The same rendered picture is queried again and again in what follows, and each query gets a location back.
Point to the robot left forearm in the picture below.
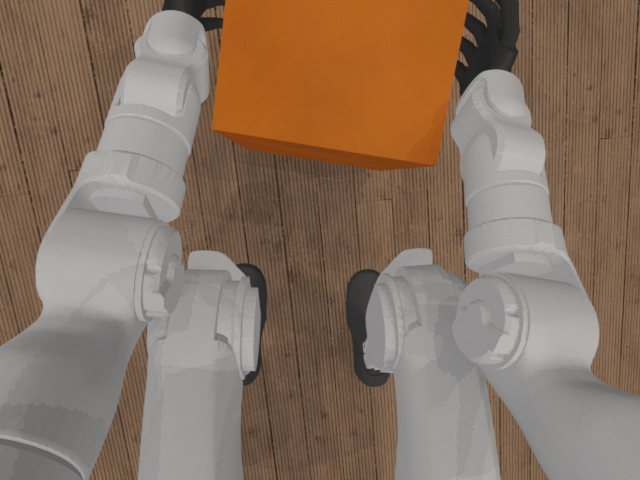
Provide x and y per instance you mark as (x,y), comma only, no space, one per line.
(149,130)

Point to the right robot upper arm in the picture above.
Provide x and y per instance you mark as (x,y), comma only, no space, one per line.
(534,340)

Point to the left robot shin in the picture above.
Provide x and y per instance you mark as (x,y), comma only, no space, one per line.
(203,260)

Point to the robot right forearm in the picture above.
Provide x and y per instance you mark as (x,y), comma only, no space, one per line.
(506,190)

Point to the left robot foot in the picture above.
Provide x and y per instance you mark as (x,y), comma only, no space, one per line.
(257,280)

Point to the left robot upper arm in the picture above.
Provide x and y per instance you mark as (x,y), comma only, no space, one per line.
(102,277)

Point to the robot right hand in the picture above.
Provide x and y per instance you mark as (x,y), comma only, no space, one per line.
(496,44)

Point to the carton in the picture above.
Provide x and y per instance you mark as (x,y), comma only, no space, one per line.
(361,83)

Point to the robot left hand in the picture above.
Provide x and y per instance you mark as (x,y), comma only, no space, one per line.
(196,8)

